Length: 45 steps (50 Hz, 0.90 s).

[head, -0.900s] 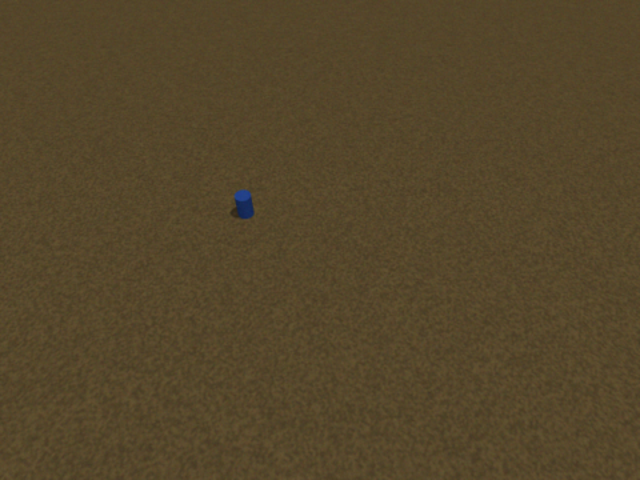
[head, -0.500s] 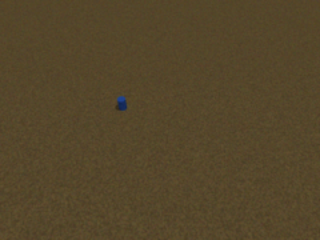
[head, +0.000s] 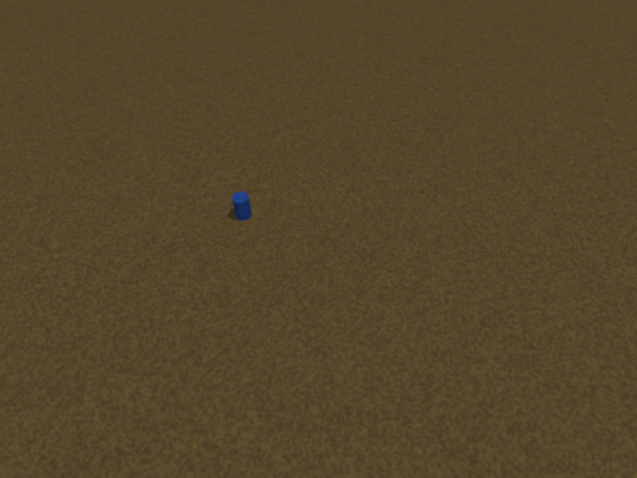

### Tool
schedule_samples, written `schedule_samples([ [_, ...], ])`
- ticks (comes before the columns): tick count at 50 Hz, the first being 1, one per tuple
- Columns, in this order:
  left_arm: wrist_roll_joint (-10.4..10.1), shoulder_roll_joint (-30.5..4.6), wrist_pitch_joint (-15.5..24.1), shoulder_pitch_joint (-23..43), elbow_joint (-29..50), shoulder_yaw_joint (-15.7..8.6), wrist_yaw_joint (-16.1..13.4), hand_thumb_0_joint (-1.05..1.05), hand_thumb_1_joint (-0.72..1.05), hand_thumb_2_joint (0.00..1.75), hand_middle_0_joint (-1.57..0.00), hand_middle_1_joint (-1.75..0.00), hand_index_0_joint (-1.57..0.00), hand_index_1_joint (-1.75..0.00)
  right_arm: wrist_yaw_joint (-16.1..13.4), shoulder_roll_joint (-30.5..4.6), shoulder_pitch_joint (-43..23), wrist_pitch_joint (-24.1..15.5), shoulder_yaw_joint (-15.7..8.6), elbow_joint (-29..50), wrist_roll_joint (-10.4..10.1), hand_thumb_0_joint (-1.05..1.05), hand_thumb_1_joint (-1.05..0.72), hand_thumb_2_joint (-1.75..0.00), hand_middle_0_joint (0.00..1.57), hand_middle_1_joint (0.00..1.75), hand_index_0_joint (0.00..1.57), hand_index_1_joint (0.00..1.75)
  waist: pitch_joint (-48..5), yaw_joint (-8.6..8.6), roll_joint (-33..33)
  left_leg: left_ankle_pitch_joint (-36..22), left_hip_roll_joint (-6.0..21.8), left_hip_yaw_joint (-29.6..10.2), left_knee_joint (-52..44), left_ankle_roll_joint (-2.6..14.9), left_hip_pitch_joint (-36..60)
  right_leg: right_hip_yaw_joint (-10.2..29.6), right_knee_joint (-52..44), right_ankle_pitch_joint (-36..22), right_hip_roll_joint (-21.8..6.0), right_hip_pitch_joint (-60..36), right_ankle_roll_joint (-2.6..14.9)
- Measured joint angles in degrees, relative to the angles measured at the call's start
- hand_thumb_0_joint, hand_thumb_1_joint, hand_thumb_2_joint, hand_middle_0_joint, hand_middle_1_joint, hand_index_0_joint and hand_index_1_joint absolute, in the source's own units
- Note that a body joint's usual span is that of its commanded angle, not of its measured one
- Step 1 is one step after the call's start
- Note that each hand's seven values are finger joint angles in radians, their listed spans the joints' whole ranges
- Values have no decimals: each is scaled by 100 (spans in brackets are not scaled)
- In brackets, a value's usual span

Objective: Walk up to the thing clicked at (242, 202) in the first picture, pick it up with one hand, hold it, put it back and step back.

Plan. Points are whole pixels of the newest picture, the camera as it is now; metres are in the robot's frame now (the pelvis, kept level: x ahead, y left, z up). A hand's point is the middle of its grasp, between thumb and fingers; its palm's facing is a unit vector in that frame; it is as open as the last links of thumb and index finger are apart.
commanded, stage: stand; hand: left
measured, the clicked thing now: (242, 206) +1.23 +0.32 -0.73
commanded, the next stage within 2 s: walk up in 0.22 s
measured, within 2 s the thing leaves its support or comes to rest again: neither
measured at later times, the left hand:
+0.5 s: hand out of the picture +0.05 +0.33 -0.16, palm faces +0.07 -0.93 -0.36, open 7.4 cm
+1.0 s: hand (124, 335) +0.35 +0.34 -0.15, palm faces -0.05 -0.93 -0.35, open 7.4 cm
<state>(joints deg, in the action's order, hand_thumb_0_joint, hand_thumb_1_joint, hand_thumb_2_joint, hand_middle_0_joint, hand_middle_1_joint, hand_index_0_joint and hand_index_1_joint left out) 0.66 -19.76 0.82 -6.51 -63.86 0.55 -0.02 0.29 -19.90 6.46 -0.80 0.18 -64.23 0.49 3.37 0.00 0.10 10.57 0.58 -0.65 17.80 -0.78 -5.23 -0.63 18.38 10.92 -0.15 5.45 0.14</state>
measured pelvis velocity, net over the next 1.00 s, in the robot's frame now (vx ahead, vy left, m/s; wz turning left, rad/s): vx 0.25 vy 0.07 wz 0.05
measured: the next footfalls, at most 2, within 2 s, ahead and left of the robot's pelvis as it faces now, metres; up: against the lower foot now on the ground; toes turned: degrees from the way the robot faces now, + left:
left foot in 0.52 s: +0.17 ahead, +0.19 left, +0.00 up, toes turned +7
right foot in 1.02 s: +0.43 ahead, -0.06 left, +0.00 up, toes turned -1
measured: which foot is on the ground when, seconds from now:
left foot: down 0.00-0.30, up 0.32-0.50, down 0.52-1.00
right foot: down 0.00-0.54, up 0.56-1.00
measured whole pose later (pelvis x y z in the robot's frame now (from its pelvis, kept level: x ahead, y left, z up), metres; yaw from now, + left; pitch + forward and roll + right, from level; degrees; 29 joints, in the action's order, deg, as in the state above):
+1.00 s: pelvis +0.25 +0.07 -0.02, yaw +3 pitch -2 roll +2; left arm 1.3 -23.6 1.1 -10.3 -51.5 -3.4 5.6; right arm 2.7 -22.8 23.9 -4.6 -3.4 -50.5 0.9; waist 4.4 -2.8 1.0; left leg 22.5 -0.5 4.4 21.8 0.1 3.2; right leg -1.2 33.4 7.3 -5.0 25.5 2.0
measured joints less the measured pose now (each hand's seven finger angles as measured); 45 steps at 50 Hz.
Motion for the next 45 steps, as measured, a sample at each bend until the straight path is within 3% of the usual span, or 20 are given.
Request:
schedule_samples([
  [11,-6,-20,3,2,12,-3,-10,0,90,90,-20,-30,-20,-30,4,12,-12,13,3,14,-2,1,-90,-90,21,30,20,30,-9,-2,4,-2,3,0,-11,-1,12,0,-23,-8,2,-18,-1],
  [15,100,-65,103,-245,296,-242,203,0,90,90,-21,-30,-20,-30,213,-72,297,-9,-202,288,103,1,-90,-90,21,30,20,30,-163,6,-41,1184,-5,-85,950,304,-393,-80,558,803,28,192,168],
  [16,129,-89,149,-316,386,-293,233,0,90,90,-21,-30,-20,-30,240,-116,371,6,-249,338,129,1,-90,-90,21,30,20,30,-194,16,-55,1375,2,-71,1380,327,-596,-126,563,698,23,196,198],
  [17,154,-121,199,-378,475,-337,250,0,90,90,-21,-30,-20,-30,253,-155,423,20,-290,368,151,1,-90,-90,21,30,20,30,-189,53,-40,1440,-13,-50,1840,320,-824,-158,516,455,-9,171,215],
  [20,172,-165,269,-597,639,-422,271,0,90,90,-21,-30,-20,-30,315,-335,527,12,-401,439,164,1,-90,-90,21,30,20,30,-104,181,-145,1444,78,-96,2580,260,-1354,-246,350,467,-22,-68,166],
  [24,182,-394,191,-921,724,-490,323,0,90,90,-21,-30,-20,-30,433,-455,621,-70,-519,613,167,1,-90,-90,21,30,20,30,-39,242,-84,1184,279,12,2101,162,-1620,-322,321,694,-161,-365,45],
  [26,178,-529,133,-1039,739,-517,347,0,90,90,-21,-30,-20,-30,460,-489,654,-138,-577,732,168,1,-90,-90,21,30,20,30,-7,226,-13,631,322,101,1632,141,-1550,-344,646,997,-268,-373,-19],
  [27,183,-593,95,-1082,741,-530,348,0,90,90,-21,-30,-20,-30,454,-495,666,-198,-611,792,174,1,-90,-90,21,30,20,30,25,216,78,197,255,182,1594,128,-1499,-307,1015,1256,-385,-293,30],
  [28,182,-638,54,-1120,733,-545,335,0,90,90,-21,-30,-20,-30,429,-488,661,-263,-642,861,192,1,-90,-90,21,30,20,30,67,217,201,89,160,309,1720,147,-1474,-186,1665,1518,-506,-77,153],
  [30,142,-649,-39,-1118,661,-528,293,0,90,90,-20,-30,-20,-30,376,-439,712,-356,-643,1003,176,1,-90,-90,21,30,20,30,73,96,292,357,57,396,1896,218,-1413,270,3191,1760,-287,556,279],
  [32,76,-668,-49,-1066,657,-458,282,1,90,90,-20,-29,-20,-30,339,-351,825,-362,-565,1073,114,1,-90,-90,21,30,20,30,57,18,362,426,-7,433,1670,281,-1158,440,4136,1485,-82,1132,310],
  [34,33,-674,20,-1025,721,-415,304,1,90,90,-20,-29,-20,-30,300,-269,960,-362,-477,1111,79,1,-90,-90,21,30,20,30,43,-5,430,369,-62,485,1302,276,-829,425,4313,1076,-82,1575,251],
  [40,56,-594,51,-905,961,-383,454,0,90,90,-20,-29,-20,-30,283,-166,1350,-425,-356,1209,44,1,-90,-90,21,30,20,30,44,-93,409,339,-180,548,408,331,55,317,3361,267,-364,2315,-36],
  [45,80,-498,-3,-686,1097,-381,550,0,90,90,-20,-29,-20,-30,288,-208,1572,-431,-342,1299,14,1,-90,-90,21,30,21,30,103,-190,270,586,-203,550,127,255,569,175,2255,-359,-574,2418,7],
])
